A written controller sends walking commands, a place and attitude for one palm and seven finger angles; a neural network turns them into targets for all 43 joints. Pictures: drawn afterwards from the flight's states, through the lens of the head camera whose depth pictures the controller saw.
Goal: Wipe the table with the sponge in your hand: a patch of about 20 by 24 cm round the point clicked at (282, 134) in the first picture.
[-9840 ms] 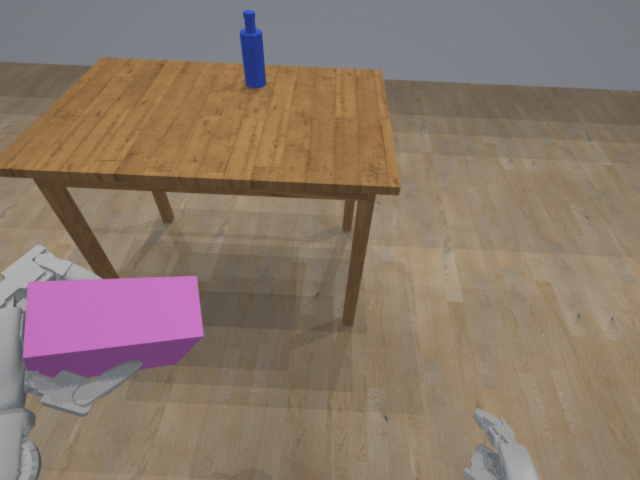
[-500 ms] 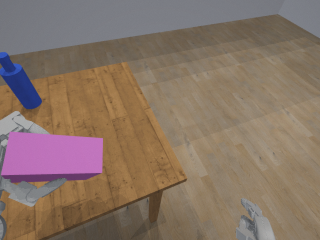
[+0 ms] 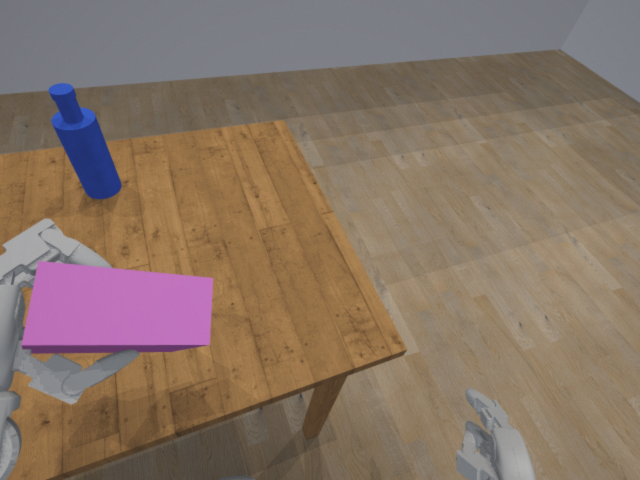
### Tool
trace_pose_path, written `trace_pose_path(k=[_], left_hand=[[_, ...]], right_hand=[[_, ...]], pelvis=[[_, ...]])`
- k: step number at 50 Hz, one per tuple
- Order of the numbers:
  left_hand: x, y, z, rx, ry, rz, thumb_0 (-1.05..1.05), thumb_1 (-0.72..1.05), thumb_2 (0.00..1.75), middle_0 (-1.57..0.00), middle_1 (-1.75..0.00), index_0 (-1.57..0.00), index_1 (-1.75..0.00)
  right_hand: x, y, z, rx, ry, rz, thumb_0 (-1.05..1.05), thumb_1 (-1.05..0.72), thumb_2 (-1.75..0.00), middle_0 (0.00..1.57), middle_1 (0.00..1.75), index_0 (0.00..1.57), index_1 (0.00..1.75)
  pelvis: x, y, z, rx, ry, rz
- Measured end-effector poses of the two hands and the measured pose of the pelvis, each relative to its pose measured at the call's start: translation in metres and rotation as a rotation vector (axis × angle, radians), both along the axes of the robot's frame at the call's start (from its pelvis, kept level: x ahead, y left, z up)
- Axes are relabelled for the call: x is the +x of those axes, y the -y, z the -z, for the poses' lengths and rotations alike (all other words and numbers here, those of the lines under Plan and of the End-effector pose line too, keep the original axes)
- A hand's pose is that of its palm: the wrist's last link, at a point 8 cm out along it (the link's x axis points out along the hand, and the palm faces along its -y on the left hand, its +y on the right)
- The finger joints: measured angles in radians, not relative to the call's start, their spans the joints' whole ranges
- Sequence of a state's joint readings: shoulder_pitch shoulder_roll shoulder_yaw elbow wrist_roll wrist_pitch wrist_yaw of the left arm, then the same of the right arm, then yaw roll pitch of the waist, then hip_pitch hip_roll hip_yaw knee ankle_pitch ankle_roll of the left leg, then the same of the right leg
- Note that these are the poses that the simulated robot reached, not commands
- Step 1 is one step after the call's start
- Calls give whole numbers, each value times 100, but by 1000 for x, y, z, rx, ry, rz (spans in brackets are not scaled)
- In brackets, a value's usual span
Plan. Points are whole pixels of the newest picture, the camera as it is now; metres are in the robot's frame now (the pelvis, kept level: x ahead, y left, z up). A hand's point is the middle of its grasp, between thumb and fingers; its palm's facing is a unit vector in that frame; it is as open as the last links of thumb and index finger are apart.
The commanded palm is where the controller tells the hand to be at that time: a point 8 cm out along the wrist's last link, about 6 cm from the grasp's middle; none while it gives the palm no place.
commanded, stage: come to a stop and stand still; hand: left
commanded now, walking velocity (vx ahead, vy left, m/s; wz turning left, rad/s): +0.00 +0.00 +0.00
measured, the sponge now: (144, 316) +0.23 +0.20 +0.13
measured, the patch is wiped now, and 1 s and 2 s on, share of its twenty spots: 0.00 0.00 0.00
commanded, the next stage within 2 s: look again from close up in 0.38 s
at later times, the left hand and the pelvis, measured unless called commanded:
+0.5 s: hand (38, 304) +0.21 +0.27 +0.17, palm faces +0.38 -0.83 -0.41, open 10.2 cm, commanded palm +0.15 +0.30 +0.18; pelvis +0.00 +0.01 +0.00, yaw +2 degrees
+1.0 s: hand (72, 298) +0.22 +0.25 +0.16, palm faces +0.36 -0.83 -0.42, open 10.2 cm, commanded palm +0.17 +0.28 +0.18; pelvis +0.01 +0.00 +0.00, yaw +2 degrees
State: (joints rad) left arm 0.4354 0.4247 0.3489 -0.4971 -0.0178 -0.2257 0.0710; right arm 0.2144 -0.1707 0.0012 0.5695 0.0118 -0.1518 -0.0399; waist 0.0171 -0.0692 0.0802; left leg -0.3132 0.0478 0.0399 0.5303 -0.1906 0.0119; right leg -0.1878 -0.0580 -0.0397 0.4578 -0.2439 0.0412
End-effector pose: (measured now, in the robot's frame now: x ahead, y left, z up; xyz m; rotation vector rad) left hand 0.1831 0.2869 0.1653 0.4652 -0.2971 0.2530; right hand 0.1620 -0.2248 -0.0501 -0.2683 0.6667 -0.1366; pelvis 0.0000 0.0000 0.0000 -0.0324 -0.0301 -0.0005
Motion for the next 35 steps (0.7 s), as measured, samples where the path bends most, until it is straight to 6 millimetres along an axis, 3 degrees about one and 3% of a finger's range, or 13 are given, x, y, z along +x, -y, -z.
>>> trace_pose_path(k=[6, 16, 22, 35], left_hand=[[-16, -30, -16, 10, 107, -105, -2, -50, 101, -71, -134, -74, -134], [-18, -28, -11, -9, 74, -99, -2, -50, 101, -71, -134, -74, -134], [-11, -24, -14, 18, 51, -82, -2, -50, 101, -71, -134, -74, -134], [-5, -8, -13, 26, 8, -77, -2, -50, 101, -71, -134, -74, -134]], right_hand=[[1, -28, 4, 20, -8, -85, 1, -90, -90, 20, 30, 20, 30], [11, -51, 6, 59, 8, -134, 1, -90, -90, 20, 30, 20, 30], [14, -43, 4, 56, 19, -117, 1, -90, -90, 20, 30, 20, 30], [11, -3, 6, 19, -14, -43, 1, -90, -90, 20, 30, 20, 30]], pelvis=[[-6, -10, 0, -10, -4, -31], [-4, -18, -3, -10, -6, -39], [-1, -15, -4, -7, -6, -39], [7, -3, -5, -5, -12, -36]])
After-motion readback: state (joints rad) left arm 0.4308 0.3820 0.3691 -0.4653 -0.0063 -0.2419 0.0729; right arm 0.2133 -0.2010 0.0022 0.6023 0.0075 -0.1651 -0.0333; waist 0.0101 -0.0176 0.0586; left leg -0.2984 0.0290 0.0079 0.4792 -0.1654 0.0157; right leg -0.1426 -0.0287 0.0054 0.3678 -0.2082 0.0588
